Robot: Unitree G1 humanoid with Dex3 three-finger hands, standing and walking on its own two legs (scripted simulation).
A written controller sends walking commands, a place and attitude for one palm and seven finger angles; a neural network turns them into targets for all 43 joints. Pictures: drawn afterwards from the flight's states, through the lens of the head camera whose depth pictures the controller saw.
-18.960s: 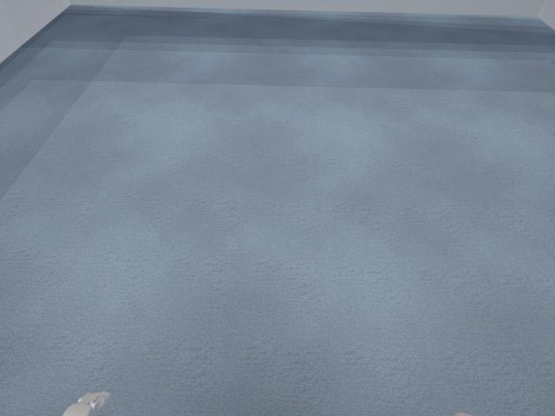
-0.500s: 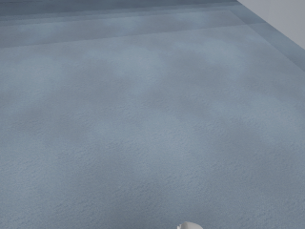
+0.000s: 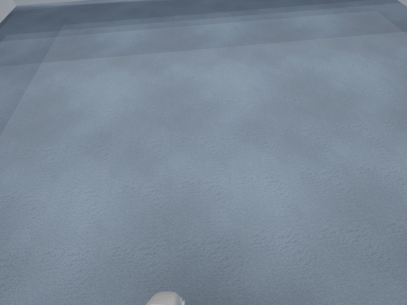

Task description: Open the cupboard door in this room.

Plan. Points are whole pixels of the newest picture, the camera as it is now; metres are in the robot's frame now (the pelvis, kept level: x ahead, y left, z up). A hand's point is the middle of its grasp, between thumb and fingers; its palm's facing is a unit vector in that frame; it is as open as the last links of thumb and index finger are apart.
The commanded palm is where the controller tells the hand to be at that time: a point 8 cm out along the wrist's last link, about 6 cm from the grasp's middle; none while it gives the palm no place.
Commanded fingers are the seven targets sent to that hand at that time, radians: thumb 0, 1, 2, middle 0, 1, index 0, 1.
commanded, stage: turn or walk to find it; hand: left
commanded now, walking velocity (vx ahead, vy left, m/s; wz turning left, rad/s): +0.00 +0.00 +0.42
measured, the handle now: out of the picture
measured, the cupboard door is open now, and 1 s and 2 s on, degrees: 0 0 0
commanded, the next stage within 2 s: stand and wait in 0.70 s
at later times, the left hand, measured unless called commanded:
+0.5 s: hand out of the picture +0.03 +0.27 -0.16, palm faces +0.23 -0.94 -0.25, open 7.4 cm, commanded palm none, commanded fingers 0.00 0.90 0.90 -0.20 -0.30 -0.20 -0.30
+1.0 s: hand out of the picture -0.06 +0.18 -0.15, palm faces +0.45 -0.85 -0.27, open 7.4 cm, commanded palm none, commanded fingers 0.00 0.90 0.90 -0.20 -0.30 -0.20 -0.30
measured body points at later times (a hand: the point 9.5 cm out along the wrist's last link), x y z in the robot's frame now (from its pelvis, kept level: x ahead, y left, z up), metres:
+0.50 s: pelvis -0.01 +0.04 +0.00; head +0.02 +0.06 +0.45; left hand +0.02 +0.32 -0.14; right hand +0.10 -0.18 -0.14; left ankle -0.04 +0.14 -0.74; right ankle +0.00 -0.10 -0.68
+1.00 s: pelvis -0.02 -0.01 +0.00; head +0.02 -0.02 +0.45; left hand -0.09 +0.23 -0.13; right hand +0.12 -0.23 -0.16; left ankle -0.13 +0.13 -0.66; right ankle +0.01 -0.08 -0.74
